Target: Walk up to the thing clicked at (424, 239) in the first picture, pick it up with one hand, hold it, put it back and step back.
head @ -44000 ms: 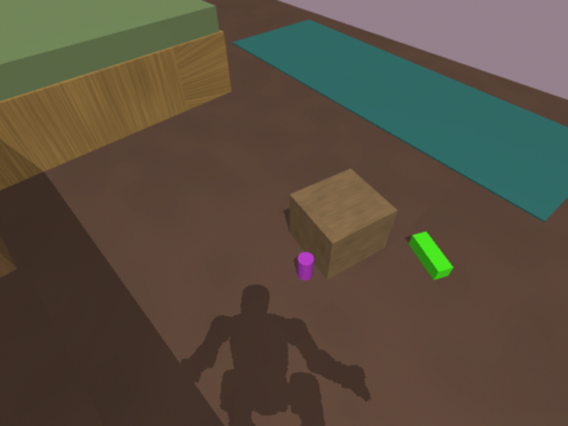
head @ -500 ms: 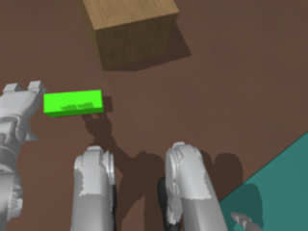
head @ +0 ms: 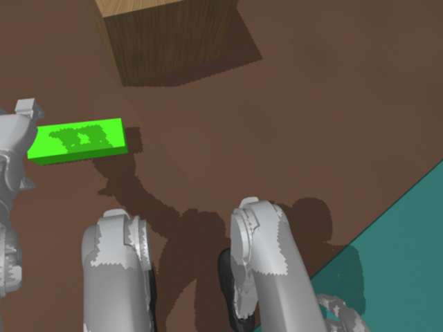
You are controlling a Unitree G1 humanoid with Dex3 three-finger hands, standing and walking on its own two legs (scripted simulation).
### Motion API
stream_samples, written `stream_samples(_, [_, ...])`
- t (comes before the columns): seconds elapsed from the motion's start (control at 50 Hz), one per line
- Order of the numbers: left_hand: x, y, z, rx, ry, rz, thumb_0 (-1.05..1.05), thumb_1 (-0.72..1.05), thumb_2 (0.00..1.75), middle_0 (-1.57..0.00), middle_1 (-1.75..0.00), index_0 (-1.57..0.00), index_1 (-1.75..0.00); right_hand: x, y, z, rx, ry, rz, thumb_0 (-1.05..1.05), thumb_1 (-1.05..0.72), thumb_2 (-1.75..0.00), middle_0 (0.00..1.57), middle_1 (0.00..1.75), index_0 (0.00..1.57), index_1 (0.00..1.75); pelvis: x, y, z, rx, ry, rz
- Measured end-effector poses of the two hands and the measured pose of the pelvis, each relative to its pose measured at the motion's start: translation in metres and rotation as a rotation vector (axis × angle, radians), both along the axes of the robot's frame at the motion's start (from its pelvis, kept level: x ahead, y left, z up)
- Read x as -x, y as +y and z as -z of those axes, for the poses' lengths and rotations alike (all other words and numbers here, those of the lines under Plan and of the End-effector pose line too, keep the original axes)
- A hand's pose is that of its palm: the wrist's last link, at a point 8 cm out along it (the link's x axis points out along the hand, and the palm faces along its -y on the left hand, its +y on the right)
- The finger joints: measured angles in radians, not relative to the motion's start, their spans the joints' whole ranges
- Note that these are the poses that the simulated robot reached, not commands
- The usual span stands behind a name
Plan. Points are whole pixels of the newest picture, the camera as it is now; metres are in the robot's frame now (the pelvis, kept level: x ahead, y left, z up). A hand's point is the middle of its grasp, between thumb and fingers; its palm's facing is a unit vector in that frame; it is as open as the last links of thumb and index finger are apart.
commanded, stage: rise first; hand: left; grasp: from above
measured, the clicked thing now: (80, 141) +0.50 +0.28 -0.32
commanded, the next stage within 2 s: approach in 1.78 s
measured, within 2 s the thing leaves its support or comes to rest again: neither
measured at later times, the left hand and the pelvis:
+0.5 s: hand (31, 150) +0.44 +0.33 -0.19, palm faces -0.45 -0.08 -0.89, open 14.2 cm; pelvis +0.00 +0.00 -0.01, yaw -1 degrees
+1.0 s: hand (38, 146) +0.45 +0.32 -0.20, palm faces -0.45 -0.08 -0.89, open 14.2 cm; pelvis +0.00 +0.00 -0.02, yaw -2 degrees
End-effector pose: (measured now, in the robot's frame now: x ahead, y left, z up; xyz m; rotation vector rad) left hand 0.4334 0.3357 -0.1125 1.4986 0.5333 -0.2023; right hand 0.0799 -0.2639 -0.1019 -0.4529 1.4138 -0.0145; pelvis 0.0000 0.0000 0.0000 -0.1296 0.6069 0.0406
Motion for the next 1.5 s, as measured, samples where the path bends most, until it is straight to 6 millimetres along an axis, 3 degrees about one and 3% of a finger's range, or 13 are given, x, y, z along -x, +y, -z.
stream_samples(0.22, [-0.008, -0.001, 0.012, 0.006, 0.007, 0.0, 0.0, -0.54, 1.01, -0.08, -1.04, -0.08, -1.03, 0.013, -0.003, -0.001, 0.017, 0.044, 0.012, 0.0, -0.91, -0.9, 0.21, 0.3, 0.2, 0.3, -0.003, 0.0, 0.005, 0.008, 0.003, 0.008])
stream_samples(0.42, [-0.013, -0.004, 0.019, 0.008, -0.002, 0.005, 0.0, -0.56, 1.02, -0.08, -1.03, -0.08, -1.03, 0.012, -0.004, 0.0, 0.02, 0.052, 0.006, 0.0, -0.91, -0.9, 0.21, 0.3, 0.2, 0.3, -0.004, 0.001, 0.008, 0.013, 0.004, 0.01])
stream_samples(0.66, [-0.018, -0.01, 0.022, 0.009, 0.0, 0.009, 0.0, -0.57, 1.03, -0.08, -1.02, -0.08, -1.03, 0.009, -0.002, 0.004, 0.009, 0.031, -0.007, 0.0, -0.91, -0.9, 0.21, 0.3, 0.2, 0.3, -0.003, 0.0, 0.012, 0.014, -0.006, 0.013])
stream_samples(1.12, [-0.03, -0.015, 0.033, 0.005, 0.003, 0.015, 0.0, -0.56, 1.02, -0.08, -1.03, -0.08, -1.04, 0.029, 0.001, 0.002, 0.015, 0.063, 0.002, 0.0, -0.91, -0.9, 0.21, 0.3, 0.2, 0.3, -0.002, 0.002, 0.018, 0.025, -0.015, 0.016])
stream_samples(1.5, [-0.032, -0.011, 0.033, 0.0, 0.004, 0.01, 0.0, -0.56, 1.02, -0.08, -1.03, -0.08, -1.04, 0.033, 0.004, 0.001, 0.008, 0.056, -0.002, 0.0, -0.91, -0.9, 0.21, 0.3, 0.2, 0.3, 0.0, 0.003, 0.02, 0.031, -0.025, 0.018])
